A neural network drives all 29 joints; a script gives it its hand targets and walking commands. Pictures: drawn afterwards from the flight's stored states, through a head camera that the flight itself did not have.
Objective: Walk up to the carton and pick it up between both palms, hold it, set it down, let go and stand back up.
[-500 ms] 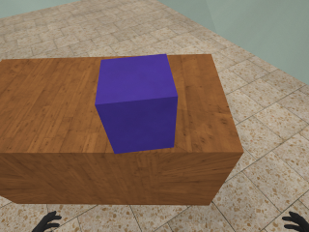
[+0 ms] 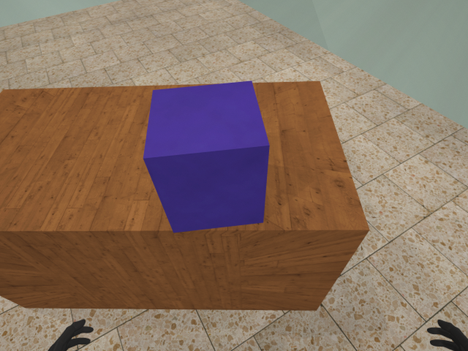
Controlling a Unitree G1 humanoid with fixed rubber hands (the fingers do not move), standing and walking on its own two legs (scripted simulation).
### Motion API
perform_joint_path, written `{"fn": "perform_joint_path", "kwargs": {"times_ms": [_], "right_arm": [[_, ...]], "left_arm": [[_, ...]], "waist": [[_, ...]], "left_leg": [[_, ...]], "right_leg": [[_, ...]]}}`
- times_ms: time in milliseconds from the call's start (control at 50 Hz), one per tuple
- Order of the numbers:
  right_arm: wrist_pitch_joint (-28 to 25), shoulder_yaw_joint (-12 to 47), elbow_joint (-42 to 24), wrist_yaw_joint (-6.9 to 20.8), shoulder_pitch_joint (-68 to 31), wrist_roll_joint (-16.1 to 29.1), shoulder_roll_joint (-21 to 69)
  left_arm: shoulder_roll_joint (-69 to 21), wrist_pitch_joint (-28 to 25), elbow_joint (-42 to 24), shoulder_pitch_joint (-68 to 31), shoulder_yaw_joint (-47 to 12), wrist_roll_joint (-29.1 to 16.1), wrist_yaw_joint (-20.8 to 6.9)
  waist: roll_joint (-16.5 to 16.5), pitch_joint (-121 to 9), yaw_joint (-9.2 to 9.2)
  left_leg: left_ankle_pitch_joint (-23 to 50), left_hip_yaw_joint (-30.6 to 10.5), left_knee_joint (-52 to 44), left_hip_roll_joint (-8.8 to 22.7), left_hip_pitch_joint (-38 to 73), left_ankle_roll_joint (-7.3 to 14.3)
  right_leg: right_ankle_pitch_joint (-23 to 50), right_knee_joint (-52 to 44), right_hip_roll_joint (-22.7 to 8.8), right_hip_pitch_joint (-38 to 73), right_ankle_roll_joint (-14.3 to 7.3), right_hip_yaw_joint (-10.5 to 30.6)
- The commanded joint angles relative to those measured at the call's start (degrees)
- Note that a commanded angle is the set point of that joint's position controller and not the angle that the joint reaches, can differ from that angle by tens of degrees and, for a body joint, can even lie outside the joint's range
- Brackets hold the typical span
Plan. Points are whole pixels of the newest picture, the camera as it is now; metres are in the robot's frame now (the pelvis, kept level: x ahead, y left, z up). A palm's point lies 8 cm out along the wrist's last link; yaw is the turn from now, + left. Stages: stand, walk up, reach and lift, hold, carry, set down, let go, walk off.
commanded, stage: walk up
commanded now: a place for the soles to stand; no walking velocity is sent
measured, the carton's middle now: (211, 159) +0.49 +0.10 +0.02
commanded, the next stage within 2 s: none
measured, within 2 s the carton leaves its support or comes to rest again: neither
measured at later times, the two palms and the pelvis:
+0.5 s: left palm out of the picture +0.05 +0.37 -0.06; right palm out of the picture +0.12 -0.32 -0.08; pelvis +0.01 +0.02 +0.00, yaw -1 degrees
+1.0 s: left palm out of the picture +0.12 +0.54 -0.07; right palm out of the picture +0.12 -0.15 -0.06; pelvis +0.05 +0.19 +0.01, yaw +0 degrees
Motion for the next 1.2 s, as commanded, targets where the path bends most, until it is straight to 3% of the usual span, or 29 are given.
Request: {"fn": "perform_joint_path", "kwargs": {"times_ms": [0, 320, 340, 360, 380, 400, 420, 440, 480, 520, 580, 620, 640, 660, 680, 700, 720, 740, 760, 780, 800, 840, 900, 940, 1000, 1080, 1180], "right_arm": [[-1.39, -1.96, -3.34, -0.41, -4.39, 0.12, -11.39], [-1.43, -2.01, -3.32, -0.49, -4.25, 0.13, -11.41], [1.38, -3.81, -8.32, 1.93, -6.06, -3.84, -15.18], [2.82, -3.41, -9.32, 2.89, -7.62, -3.96, -11.01], [3.81, -3.04, -10.66, 3.18, -8.25, -4.29, -8.44], [4.28, -3.31, -10.32, 3.08, -7.6, -4.46, -9.82], [4.21, -3.6, -9.77, 3.46, -6.28, -4.35, -10.99], [4.14, -3.53, -9.26, 3.72, -5.16, -4.0, -10.95], [4.13, -3.86, -8.77, 4.02, -3.34, -3.73, -10.56], [4.06, -3.82, -9.47, 4.3, -4.38, -3.67, -9.93], [3.72, -4.03, -9.77, 4.56, -5.19, -3.51, -10.47], [3.36, -4.43, -9.36, 4.62, -3.82, -3.1, -11.21], [3.14, -4.7, -8.76, 4.59, -2.12, -2.87, -11.36], [2.91, -5.04, -7.51, 4.48, 1.52, -2.67, -11.3], [2.6, -5.46, -5.06, 4.32, 8.25, -2.63, -10.89], [2.14, -6.57, -1.56, 3.77, 16.75, -3.12, -12.93], [1.85, -7.22, -1.19, 3.05, 18.81, -3.96, -17.01], [1.7, -6.99, -3.46, 2.6, 12.42, -4.0, -18.37], [1.71, -6.77, -5.66, 2.8, 6.1, -3.13, -19.26], [2.04, -6.53, -6.09, 3.09, 3.08, -2.6, -19.3], [1.63, -5.87, -6.32, 2.94, 2.84, -2.37, -16.75], [0.69, -4.54, -6.19, 2.3, 4.34, -1.51, -12.4], [-0.62, -3.51, -4.77, 1.57, 8.51, -0.21, -9.78], [-0.73, -3.36, -4.22, 1.07, 11.43, 0.09, -9.46], [-0.6, -3.27, -3.75, 0.33, 14.52, 0.32, -9.56], [-0.29, -3.31, -4.12, -0.34, 15.17, 0.04, -9.48], [-0.23, -3.05, -4.53, -0.9, 12.98, -0.27, -9.03]], "left_arm": [[9.19, -0.33, -1.24, -0.16, 1.07, 0.05, -0.44], [9.21, -0.2, -1.34, -0.06, 1.11, 0.07, -0.52], [16.71, -1.75, 2.16, 13.35, 4.19, -0.92, 2.57], [19.5, -2.53, 3.97, 19.4, 5.44, -0.07, 3.8], [22.17, -3.31, 3.28, 19.68, 6.42, 0.84, 4.52], [22.49, -3.66, 1.85, 15.96, 6.67, 0.73, 5.19], [22.02, -3.99, 0.84, 14.03, 6.73, 0.46, 5.63], [20.61, -4.3, 0.04, 12.09, 6.25, 0.02, 6.02], [18.14, -4.66, -0.5, 11.97, 5.63, -0.29, 6.22], [18.34, -4.96, -0.75, 15.06, 5.75, -0.09, 6.02], [19.97, -4.95, -1.78, 15.87, 6.19, 0.3, 5.74], [20.65, -4.77, -2.76, 13.91, 6.26, 0.47, 5.89], [20.55, -4.56, -3.21, 12.21, 6.03, 0.52, 5.93], [20.33, -4.21, -3.77, 9.4, 5.65, 0.54, 5.93], [19.35, -3.72, -4.38, 5.3, 4.93, 0.37, 5.86], [14.4, -3.3, -4.45, 5.67, 3.29, 0.77, 5.95], [7.2, -3.25, -4.54, 7.83, 1.15, 0.78, 6.17], [7.98, -2.55, -3.24, 12.12, 1.04, -0.03, 6.84], [12.14, -1.91, -1.4, 13.03, 1.62, -0.68, 6.7], [14.62, -1.71, -0.19, 10.26, 2.16, -1.03, 6.6], [16.0, -1.82, 0.1, 9.85, 2.77, -1.19, 6.02], [14.47, -1.56, 2.13, 14.05, 2.82, -1.42, 4.61], [10.76, -1.08, 1.56, 13.23, 2.26, -1.12, 3.59], [9.49, -0.84, 0.31, 9.76, 1.75, -1.01, 3.3], [8.14, -0.56, -0.87, 7.21, 1.27, -1.14, 3.07], [7.67, -0.15, -1.16, 6.2, 1.01, -1.16, 3.14], [7.31, 0.38, -0.79, 5.19, 0.96, -0.94, 3.41]], "waist": [[0.5, -0.92, -2.13], [0.42, -1.0, -2.11], [8.65, -1.05, 0.85], [1.37, -0.39, 2.54], [-5.94, 0.15, 3.68], [-2.85, 2.37, 2.4], [-0.17, 3.69, 1.14], [1.59, 4.36, -0.2], [-0.02, 2.15, -1.08], [-3.0, 0.56, -0.1], [-8.27, -0.61, 0.52], [-11.2, -1.12, -0.43], [-12.13, -1.6, -1.65], [-12.39, -2.36, -4.23], [-10.28, -3.29, -8.78], [0.64, -5.01, -12.26], [17.65, -0.56, -12.7], [17.48, 1.97, -7.84], [12.9, 3.1, -5.46], [11.96, 6.56, -5.55], [7.86, 8.31, -4.74], [4.55, 6.87, -2.41], [4.61, 2.29, -2.63], [5.44, 1.23, -3.79], [7.05, 0.06, -5.23], [6.61, -1.71, -5.96], [3.46, 0.02, -4.62]], "left_leg": [[0.26, -6.79, -9.92, 7.24, 3.45, 4.96], [0.7, -6.63, -9.79, 7.25, 3.66, 4.91], [-7.64, -4.51, -2.36, 4.68, -5.03, 5.58], [-13.98, -2.46, 8.49, 0.45, -15.95, 3.99], [-18.38, -8.64, 22.41, -3.03, -25.08, 2.25], [-15.54, -14.5, 25.9, -0.02, -27.15, 1.37], [-12.46, -15.73, 26.07, 0.94, -27.62, 1.05], [-8.38, -15.92, 25.7, 2.16, -26.93, 0.87], [-5.54, -13.89, 25.11, 1.91, -23.34, 0.55], [-5.92, -12.16, 23.75, 1.26, -22.09, 0.35], [-8.24, -11.09, 19.42, 1.91, -20.67, 0.55], [-6.39, -11.21, 14.8, 2.7, -17.12, 1.18], [-4.86, -10.46, 11.78, 2.71, -13.55, 1.68], [-1.88, -8.92, 7.01, 2.36, -7.1, 2.38], [4.36, -5.98, -1.17, 1.1, 4.07, 3.16], [3.01, -7.62, -6.66, -0.86, 14.63, 3.17], [-4.44, -20.23, -16.11, 6.28, 14.44, 2.05], [-11.06, -32.48, -23.11, 14.1, 8.0, 2.92], [-19.56, -34.67, -27.25, 15.64, 1.67, 4.68], [-21.1, -33.77, -28.93, 13.92, -2.57, 5.03], [-17.05, -30.88, -27.05, 11.47, -2.39, 4.5], [-0.72, -21.88, -22.87, 7.37, 0.21, 1.75], [23.64, -16.21, -17.82, 6.44, 9.3, 1.87], [33.6, -14.55, -15.75, 6.24, 13.49, 2.19], [45.57, -13.99, -13.56, 5.9, 18.81, 0.99], [49.11, -15.14, -12.28, 6.53, 21.67, 1.26], [49.02, -15.63, -12.39, 8.17, 15.72, 2.3]], "right_leg": [[14.98, -3.3, -3.26, -5.41, -3.67, 5.93], [15.4, -3.19, -3.26, -5.37, -3.72, 5.85], [1.09, -3.87, -6.49, 2.33, -4.77, 7.02], [-8.68, -10.16, -11.86, 9.28, -7.97, 19.0], [-16.99, -19.38, -20.81, 10.72, -13.12, 40.17], [-18.04, -21.28, -24.13, 8.12, -15.18, 43.28], [-14.19, -20.44, -23.89, 7.75, -15.14, 41.41], [-7.73, -18.68, -21.94, 7.43, -13.62, 36.45], [3.49, -14.91, -17.19, 7.55, -11.0, 27.21], [10.22, -12.42, -15.34, 7.96, -10.86, 23.32], [7.9, -9.79, -15.78, 6.21, -12.21, 22.53], [6.79, -8.39, -16.07, 3.24, -11.91, 21.64], [7.24, -7.18, -15.51, 0.83, -11.23, 19.68], [7.13, -5.1, -14.35, -3.18, -10.07, 16.26], [6.64, -0.27, -12.21, -10.19, -7.79, 10.07], [3.44, 14.95, -7.03, -16.58, -4.53, 4.04], [-17.29, 30.68, 2.99, -27.04, -2.03, -0.14], [-18.12, 35.66, 2.95, -30.18, -0.86, -0.15], [-13.61, 34.8, 0.05, -26.44, -0.92, 0.93], [-9.86, 34.9, -2.21, -25.19, -1.2, 0.7], [-6.48, 33.74, -3.36, -23.79, -0.78, 0.41], [-1.15, 30.58, -3.61, -18.6, -0.11, 0.13], [1.14, 25.15, -2.41, -16.47, 0.41, -0.56], [1.12, 21.76, -2.01, -16.9, 0.59, -1.6], [-0.04, 18.51, -1.02, -17.71, 0.58, -2.73], [-2.11, 15.95, -0.47, -18.14, 0.29, -3.53], [-1.66, 12.75, -0.74, -14.49, -0.31, -3.02]]}}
